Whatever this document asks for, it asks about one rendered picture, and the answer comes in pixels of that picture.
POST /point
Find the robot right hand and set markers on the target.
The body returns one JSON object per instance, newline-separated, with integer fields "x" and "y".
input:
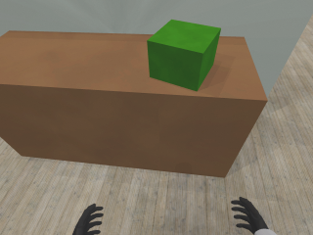
{"x": 255, "y": 220}

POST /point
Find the carton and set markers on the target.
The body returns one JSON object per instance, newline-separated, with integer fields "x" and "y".
{"x": 183, "y": 53}

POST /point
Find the pedestal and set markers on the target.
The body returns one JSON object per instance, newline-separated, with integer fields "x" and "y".
{"x": 87, "y": 97}

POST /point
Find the robot left hand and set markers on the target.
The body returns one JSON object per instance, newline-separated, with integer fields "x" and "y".
{"x": 84, "y": 224}

